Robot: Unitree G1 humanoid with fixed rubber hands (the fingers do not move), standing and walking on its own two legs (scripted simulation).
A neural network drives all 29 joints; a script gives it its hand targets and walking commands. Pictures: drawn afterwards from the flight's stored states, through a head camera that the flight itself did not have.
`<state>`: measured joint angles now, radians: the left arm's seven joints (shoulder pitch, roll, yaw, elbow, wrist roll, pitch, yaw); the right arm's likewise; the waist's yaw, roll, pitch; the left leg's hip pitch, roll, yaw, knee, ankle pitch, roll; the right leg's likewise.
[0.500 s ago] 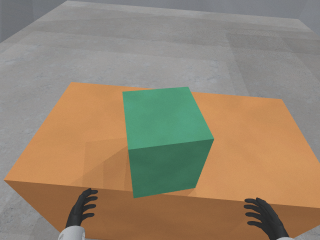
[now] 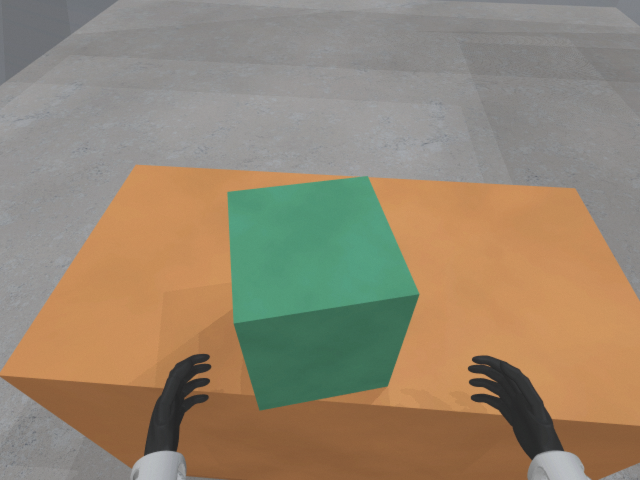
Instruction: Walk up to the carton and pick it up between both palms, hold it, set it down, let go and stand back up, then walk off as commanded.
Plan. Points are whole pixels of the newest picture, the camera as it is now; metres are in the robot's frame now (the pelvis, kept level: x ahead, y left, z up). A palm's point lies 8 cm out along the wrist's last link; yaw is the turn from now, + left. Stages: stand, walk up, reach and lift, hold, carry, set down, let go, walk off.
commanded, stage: reach and lift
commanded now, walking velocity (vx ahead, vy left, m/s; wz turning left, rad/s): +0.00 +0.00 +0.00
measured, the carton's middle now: (312, 295) +0.38 +0.02 +0.00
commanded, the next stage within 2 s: none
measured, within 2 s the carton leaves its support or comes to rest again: neither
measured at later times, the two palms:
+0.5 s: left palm (177, 367) +0.25 +0.18 +0.03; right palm (521, 393) +0.23 -0.23 +0.02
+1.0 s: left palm (169, 314) +0.29 +0.19 +0.09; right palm (503, 318) +0.30 -0.21 +0.07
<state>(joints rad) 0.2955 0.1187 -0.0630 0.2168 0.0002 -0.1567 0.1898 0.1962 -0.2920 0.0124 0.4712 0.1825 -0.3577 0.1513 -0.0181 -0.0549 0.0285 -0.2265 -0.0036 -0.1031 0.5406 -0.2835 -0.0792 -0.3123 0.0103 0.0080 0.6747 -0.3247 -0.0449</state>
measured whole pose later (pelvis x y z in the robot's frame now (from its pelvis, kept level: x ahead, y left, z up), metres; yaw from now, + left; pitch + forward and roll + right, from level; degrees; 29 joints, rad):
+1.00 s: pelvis -0.01 +0.00 +0.01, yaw +0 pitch -1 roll +2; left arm -0.12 0.12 0.02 -0.05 -0.02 0.48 0.23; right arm -0.16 -0.30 0.01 0.24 0.26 0.13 0.05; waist -0.02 -0.05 0.04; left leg -0.22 0.01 -0.10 0.48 -0.24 -0.08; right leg -0.30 0.02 0.01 0.59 -0.27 -0.05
